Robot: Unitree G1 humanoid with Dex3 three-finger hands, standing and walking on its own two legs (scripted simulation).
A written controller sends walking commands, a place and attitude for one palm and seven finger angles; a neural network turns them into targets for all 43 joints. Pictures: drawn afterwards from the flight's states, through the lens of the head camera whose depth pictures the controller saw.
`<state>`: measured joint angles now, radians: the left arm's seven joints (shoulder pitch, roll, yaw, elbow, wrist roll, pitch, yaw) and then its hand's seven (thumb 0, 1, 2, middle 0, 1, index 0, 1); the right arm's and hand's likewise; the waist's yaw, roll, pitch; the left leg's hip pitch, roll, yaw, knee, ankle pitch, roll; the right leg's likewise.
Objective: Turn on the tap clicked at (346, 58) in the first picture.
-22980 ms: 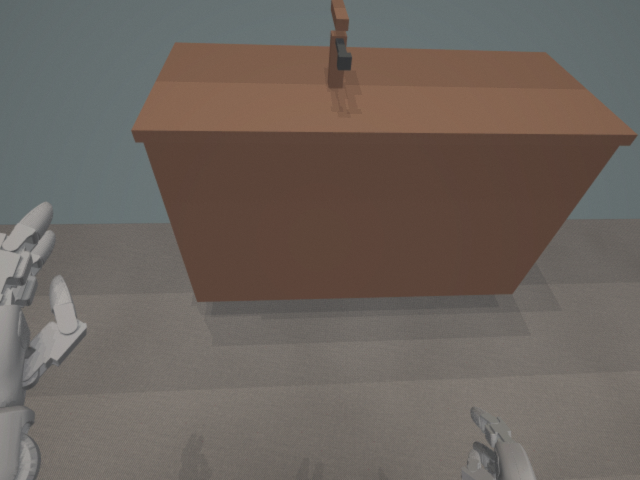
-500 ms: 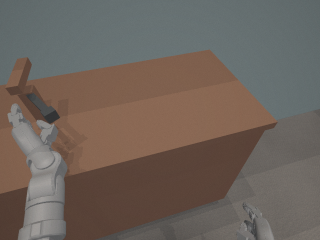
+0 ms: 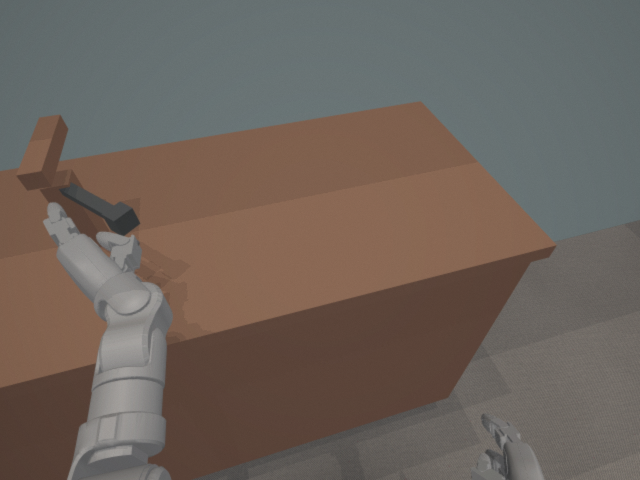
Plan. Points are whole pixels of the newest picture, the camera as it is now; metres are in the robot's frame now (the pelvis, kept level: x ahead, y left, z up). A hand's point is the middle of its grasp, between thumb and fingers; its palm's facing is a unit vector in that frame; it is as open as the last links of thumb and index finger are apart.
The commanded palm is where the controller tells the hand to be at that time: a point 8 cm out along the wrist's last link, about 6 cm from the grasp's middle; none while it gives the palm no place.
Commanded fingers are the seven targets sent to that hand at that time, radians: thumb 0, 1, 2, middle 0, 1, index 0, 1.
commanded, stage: push the lever round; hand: left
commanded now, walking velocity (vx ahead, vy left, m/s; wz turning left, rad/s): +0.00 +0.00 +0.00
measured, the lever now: (121, 219) +0.38 +0.29 +0.13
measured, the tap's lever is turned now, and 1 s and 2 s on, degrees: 42 66 83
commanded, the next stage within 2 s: lift the hand up off the lever in 1.14 s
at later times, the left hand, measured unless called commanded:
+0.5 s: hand (162, 225) +0.39 +0.25 +0.12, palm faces +0.86 -0.50 -0.07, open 7.6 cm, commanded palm +0.34 +0.26 +0.12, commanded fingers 0.00 0.90 0.90 -0.15 -0.15 -0.15 -0.15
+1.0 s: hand (170, 214) +0.41 +0.24 +0.12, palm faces +0.87 -0.49 -0.07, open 7.8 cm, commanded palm +0.37 +0.26 +0.12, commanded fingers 0.00 0.90 0.90 -0.15 -0.15 -0.15 -0.15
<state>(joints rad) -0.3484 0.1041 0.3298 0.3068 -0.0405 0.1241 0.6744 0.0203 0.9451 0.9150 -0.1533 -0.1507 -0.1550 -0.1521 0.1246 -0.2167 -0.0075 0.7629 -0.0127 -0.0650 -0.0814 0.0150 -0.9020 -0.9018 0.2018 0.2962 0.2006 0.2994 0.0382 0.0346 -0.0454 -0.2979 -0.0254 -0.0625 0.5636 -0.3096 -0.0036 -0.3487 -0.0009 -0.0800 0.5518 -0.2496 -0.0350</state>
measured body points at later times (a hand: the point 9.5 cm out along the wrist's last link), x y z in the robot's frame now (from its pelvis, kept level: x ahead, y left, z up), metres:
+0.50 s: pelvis +0.01 -0.01 +0.00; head +0.02 -0.03 +0.45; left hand +0.34 +0.27 +0.13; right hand +0.17 -0.25 -0.12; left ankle -0.01 +0.12 -0.73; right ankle +0.02 -0.10 -0.73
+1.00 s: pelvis -0.01 -0.03 +0.00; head +0.02 -0.04 +0.44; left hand +0.36 +0.26 +0.13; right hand +0.14 -0.27 -0.13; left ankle -0.01 +0.12 -0.73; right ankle +0.02 -0.10 -0.73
